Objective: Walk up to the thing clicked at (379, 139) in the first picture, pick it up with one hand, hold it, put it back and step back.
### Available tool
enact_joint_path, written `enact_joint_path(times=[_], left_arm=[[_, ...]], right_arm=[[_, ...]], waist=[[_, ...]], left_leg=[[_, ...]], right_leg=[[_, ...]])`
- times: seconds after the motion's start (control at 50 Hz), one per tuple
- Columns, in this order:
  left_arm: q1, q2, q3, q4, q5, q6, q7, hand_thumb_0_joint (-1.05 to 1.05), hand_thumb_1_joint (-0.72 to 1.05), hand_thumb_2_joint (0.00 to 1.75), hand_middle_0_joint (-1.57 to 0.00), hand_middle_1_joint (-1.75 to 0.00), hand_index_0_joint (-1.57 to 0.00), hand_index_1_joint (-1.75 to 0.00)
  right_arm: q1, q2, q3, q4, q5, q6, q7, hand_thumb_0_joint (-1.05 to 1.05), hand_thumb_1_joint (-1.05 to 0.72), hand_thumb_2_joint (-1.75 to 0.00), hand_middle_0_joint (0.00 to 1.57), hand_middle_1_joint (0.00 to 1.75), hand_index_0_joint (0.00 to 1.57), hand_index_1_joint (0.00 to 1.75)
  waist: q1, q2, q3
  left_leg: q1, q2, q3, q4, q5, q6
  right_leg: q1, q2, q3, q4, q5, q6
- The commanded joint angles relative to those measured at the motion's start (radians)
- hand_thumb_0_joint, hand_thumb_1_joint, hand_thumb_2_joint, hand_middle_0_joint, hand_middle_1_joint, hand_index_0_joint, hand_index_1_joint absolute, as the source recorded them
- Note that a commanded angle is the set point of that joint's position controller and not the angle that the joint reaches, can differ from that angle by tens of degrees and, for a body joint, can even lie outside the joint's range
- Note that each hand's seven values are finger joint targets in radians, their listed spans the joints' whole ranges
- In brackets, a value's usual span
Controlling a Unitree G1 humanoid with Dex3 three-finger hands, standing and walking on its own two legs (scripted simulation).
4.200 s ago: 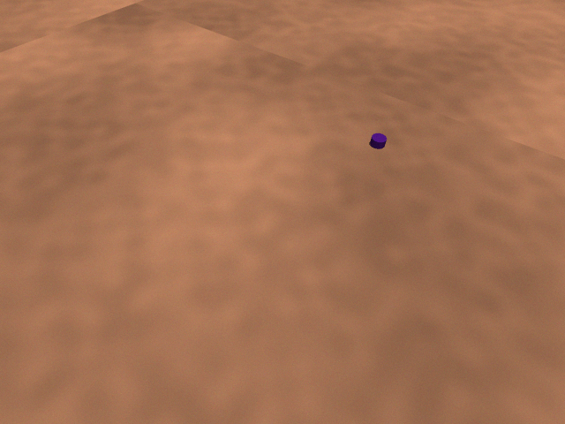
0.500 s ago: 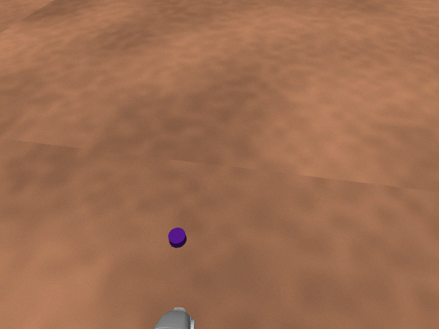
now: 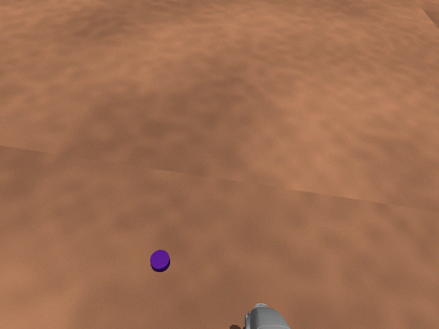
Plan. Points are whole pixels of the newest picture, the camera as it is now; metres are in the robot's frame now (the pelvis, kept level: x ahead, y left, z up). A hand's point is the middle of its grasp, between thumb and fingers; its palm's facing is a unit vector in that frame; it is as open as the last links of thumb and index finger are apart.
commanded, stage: walk up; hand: left
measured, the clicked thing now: (160, 260) +0.49 +0.22 -0.75
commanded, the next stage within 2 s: none
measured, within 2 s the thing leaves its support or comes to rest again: neither
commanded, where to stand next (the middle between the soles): +0.11 -0.02 m, yaw +0 degrees
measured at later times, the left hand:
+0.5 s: hand out of the picture +0.14 +0.23 -0.16, palm faces +0.00 -0.95 -0.32, open 7.4 cm
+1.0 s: hand out of the picture +0.10 +0.24 -0.15, palm faces +0.04 -0.94 -0.35, open 7.4 cm
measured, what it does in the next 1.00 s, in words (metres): steps on the spot: right foot, then left foot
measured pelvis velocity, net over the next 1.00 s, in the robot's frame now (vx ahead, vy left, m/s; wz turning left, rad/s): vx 0.06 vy -0.02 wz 0.03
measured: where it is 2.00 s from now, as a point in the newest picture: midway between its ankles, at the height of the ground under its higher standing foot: outside the picture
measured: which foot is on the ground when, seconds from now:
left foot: down 0.00-0.12, up 0.14-0.36, down 0.38-1.00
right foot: up 0.00-0.08, down 0.10-1.00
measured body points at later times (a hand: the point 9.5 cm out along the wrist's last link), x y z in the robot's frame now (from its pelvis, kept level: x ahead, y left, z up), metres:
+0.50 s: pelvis +0.02 -0.02 -0.01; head +0.03 -0.02 +0.44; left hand +0.14 +0.28 -0.13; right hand +0.07 -0.34 -0.14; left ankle +0.05 +0.11 -0.74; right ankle +0.12 -0.14 -0.73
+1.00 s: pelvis +0.06 -0.02 +0.01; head +0.06 -0.03 +0.46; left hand +0.10 +0.29 -0.12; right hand +0.16 -0.31 -0.13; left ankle +0.05 +0.11 -0.74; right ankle +0.12 -0.14 -0.74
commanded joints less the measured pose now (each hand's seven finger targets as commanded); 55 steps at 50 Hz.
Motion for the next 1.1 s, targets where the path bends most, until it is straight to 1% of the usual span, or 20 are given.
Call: enact_joint_path(times=[0.0,0.06,0.08,0.1,0.12,0.14,0.2,0.32,0.38,0.4,0.42,0.44,0.46,0.52,0.54,0.6,0.66,0.78,0.88,1.08], left_arm=[[-0.006,0.119,0.040,-0.050,0.000,-0.038,0.023,0.00,0.90,0.90,-0.20,-0.30,-0.20,-0.30],[0.072,0.156,0.054,0.004,0.006,-0.053,0.042,0.00,0.90,0.90,-0.20,-0.30,-0.20,-0.30],[0.094,0.222,0.073,0.006,0.009,-0.063,0.049,0.00,0.90,0.90,-0.20,-0.30,-0.20,-0.30],[0.052,0.236,0.067,-0.024,0.006,-0.064,0.055,0.00,0.90,0.90,-0.20,-0.30,-0.20,-0.30],[-0.007,0.241,0.063,-0.035,-0.002,-0.053,0.054,0.00,0.90,0.90,-0.20,-0.30,-0.20,-0.30],[-0.034,0.242,0.061,-0.037,0.002,-0.044,0.056,0.00,0.90,0.90,-0.20,-0.30,-0.20,-0.30],[-0.102,0.200,0.042,-0.035,0.005,-0.032,0.060,0.00,0.90,0.90,-0.20,-0.30,-0.20,-0.30],[-0.181,0.200,0.047,-0.029,0.012,-0.013,0.055,0.00,0.90,0.90,-0.20,-0.30,-0.20,-0.30],[-0.231,0.164,0.033,-0.025,-0.002,0.008,0.048,0.00,0.90,0.90,-0.20,-0.30,-0.20,-0.30],[-0.231,0.140,0.027,-0.016,-0.009,0.012,0.045,0.00,0.90,0.90,-0.20,-0.30,-0.20,-0.30],[-0.240,0.149,0.031,0.008,-0.010,0.016,0.043,0.00,0.90,0.90,-0.20,-0.30,-0.20,-0.30],[-0.218,0.163,0.039,0.035,-0.006,0.017,0.039,0.00,0.90,0.90,-0.20,-0.30,-0.20,-0.30],[-0.185,0.154,0.041,0.058,-0.004,0.016,0.035,0.00,0.90,0.90,-0.20,-0.30,-0.20,-0.30],[-0.184,0.125,0.029,0.086,-0.008,0.001,0.035,0.00,0.90,0.90,-0.20,-0.30,-0.20,-0.30],[-0.194,0.127,0.027,0.096,-0.010,-0.001,0.037,0.00,0.90,0.90,-0.20,-0.30,-0.20,-0.30],[-0.214,0.142,0.019,0.119,-0.003,-0.001,0.037,0.00,0.90,0.90,-0.20,-0.30,-0.20,-0.30],[-0.253,0.166,0.016,0.137,0.000,-0.002,0.033,0.00,0.90,0.90,-0.20,-0.30,-0.20,-0.30],[-0.242,0.142,0.005,0.181,-0.006,-0.016,0.033,0.00,0.90,0.90,-0.20,-0.30,-0.20,-0.30],[-0.243,0.140,-0.001,0.211,-0.007,-0.009,0.033,0.00,0.90,0.90,-0.20,-0.30,-0.20,-0.30],[-0.238,0.128,0.004,0.222,-0.008,-0.016,0.043,0.00,0.90,0.90,-0.20,-0.30,-0.20,-0.30]], right_arm=[[-0.020,-0.240,-0.063,-0.065,0.010,-0.003,-0.028,0.00,-0.90,-0.90,0.20,0.30,0.20,0.30],[-0.045,-0.195,-0.043,-0.060,0.033,0.018,-0.030,0.00,-0.90,-0.90,0.20,0.30,0.20,0.30],[0.002,-0.131,-0.020,-0.058,0.040,0.018,-0.030,0.00,-0.90,-0.90,0.20,0.30,0.20,0.30],[0.052,-0.089,0.001,-0.046,0.038,0.032,-0.032,0.00,-0.90,-0.90,0.20,0.30,0.20,0.30],[0.042,-0.173,-0.024,-0.020,0.032,0.051,-0.044,0.00,-0.90,-0.90,0.20,0.30,0.20,0.30],[0.007,-0.190,-0.030,-0.006,0.027,0.054,-0.051,0.00,-0.90,-0.90,0.20,0.30,0.20,0.30],[0.001,-0.192,-0.029,0.052,0.033,0.064,-0.044,0.00,-0.90,-0.90,0.20,0.30,0.20,0.30],[-0.019,-0.181,-0.024,0.127,0.011,0.062,-0.040,0.00,-0.90,-0.90,0.20,0.30,0.20,0.30],[-0.016,-0.194,-0.037,0.161,-0.010,0.052,-0.040,0.00,-0.90,-0.90,0.20,0.30,0.20,0.30],[-0.058,-0.228,-0.041,0.152,-0.015,0.050,-0.038,0.00,-0.90,-0.90,0.20,0.30,0.20,0.30],[-0.138,-0.254,-0.042,0.135,-0.010,0.048,-0.033,0.00,-0.90,-0.90,0.20,0.30,0.20,0.30],[-0.205,-0.259,-0.035,0.128,-0.006,0.050,-0.029,0.00,-0.90,-0.90,0.20,0.30,0.20,0.30],[-0.235,-0.243,-0.028,0.125,-0.012,0.051,-0.029,0.00,-0.90,-0.90,0.20,0.30,0.20,0.30],[-0.226,-0.187,-0.006,0.151,-0.005,0.028,-0.030,0.00,-0.90,-0.90,0.20,0.30,0.20,0.30],[-0.226,-0.194,-0.008,0.158,0.000,0.025,-0.029,0.00,-0.90,-0.90,0.20,0.30,0.20,0.30],[-0.234,-0.200,-0.005,0.168,0.005,0.039,-0.026,0.00,-0.90,-0.90,0.20,0.30,0.20,0.30],[-0.218,-0.205,-0.009,0.190,0.000,0.053,-0.027,0.00,-0.90,-0.90,0.20,0.30,0.20,0.30],[-0.217,-0.192,0.001,0.219,0.014,0.035,-0.028,0.00,-0.90,-0.90,0.20,0.30,0.20,0.30],[-0.251,-0.196,-0.005,0.233,0.010,0.042,-0.032,0.00,-0.90,-0.90,0.20,0.30,0.20,0.30],[-0.283,-0.177,-0.006,0.246,0.016,0.041,-0.035,0.00,-0.90,-0.90,0.20,0.30,0.20,0.30]], waist=[[0.005,0.182,-0.054],[0.060,0.052,-0.146],[0.067,-0.133,-0.216],[0.038,-0.190,-0.228],[0.037,-0.116,-0.205],[0.045,-0.137,-0.183],[0.019,-0.151,-0.147],[0.019,-0.150,-0.169],[-0.006,-0.062,-0.118],[0.007,0.047,-0.088],[0.024,0.094,-0.037],[0.054,0.143,0.007],[0.075,0.159,0.028],[0.069,0.131,-0.055],[0.060,0.146,-0.110],[0.046,0.151,-0.116],[0.027,0.101,-0.036],[0.024,0.034,-0.142],[0.031,0.031,-0.096],[0.031,0.021,-0.175]], left_leg=[[-0.073,0.202,-0.078,-0.017,0.639,0.184],[-0.118,0.119,-0.050,0.220,0.371,0.097],[-0.197,0.062,-0.023,0.368,0.110,0.054],[-0.270,-0.029,-0.062,0.441,-0.274,0.019],[-0.251,-0.006,-0.101,0.472,-0.357,0.020],[-0.246,0.010,-0.103,0.454,-0.391,0.018],[-0.238,0.019,-0.123,0.410,-0.285,0.006],[-0.128,-0.007,-0.073,0.185,-0.132,-0.006],[0.001,0.008,-0.100,0.042,-0.007,0.011],[-0.086,0.083,-0.240,-0.069,-0.153,0.041],[-0.269,0.146,-0.360,-0.172,-0.421,0.082],[-0.406,0.178,-0.369,-0.228,-0.542,0.106],[-0.460,0.182,-0.357,-0.249,-0.537,0.103],[-0.276,0.113,-0.252,-0.151,-0.132,0.032],[-0.233,0.106,-0.241,-0.128,-0.072,0.027],[-0.216,0.096,-0.235,-0.154,-0.252,0.034],[-0.205,0.081,-0.229,-0.160,-0.275,0.029],[-0.058,0.090,-0.206,-0.145,0.026,0.026],[-0.060,0.099,-0.215,-0.207,-0.025,0.024],[0.036,0.104,-0.175,-0.196,0.233,0.010]], right_leg=[[0.155,0.042,-0.067,-0.144,0.088,-0.004],[0.390,0.061,-0.057,-0.360,0.252,-0.039],[0.491,-0.084,0.112,-0.377,0.442,-0.070],[0.485,-0.259,0.392,-0.436,0.434,-0.143],[0.429,-0.283,0.400,-0.423,0.328,-0.242],[0.368,-0.276,0.403,-0.423,0.278,-0.264],[0.286,-0.170,0.231,-0.447,0.084,-0.181],[0.208,-0.159,0.177,-0.439,-0.085,-0.167],[0.020,-0.136,0.151,-0.416,-0.321,-0.102],[0.027,-0.074,0.099,-0.399,-0.381,-0.059],[0.110,-0.005,0.063,-0.337,-0.391,-0.026],[0.228,0.032,0.027,-0.239,-0.333,-0.026],[0.294,0.052,0.003,-0.192,-0.256,-0.023],[0.331,0.014,0.027,-0.330,0.002,-0.040],[0.363,0.009,0.033,-0.352,0.027,-0.039],[0.335,-0.016,0.075,-0.428,-0.127,-0.033],[0.237,-0.033,0.119,-0.503,-0.271,-0.034],[0.316,-0.049,0.099,-0.507,0.012,-0.031],[0.296,-0.044,0.086,-0.509,-0.031,-0.017],[0.387,-0.068,0.062,-0.494,0.260,-0.010]])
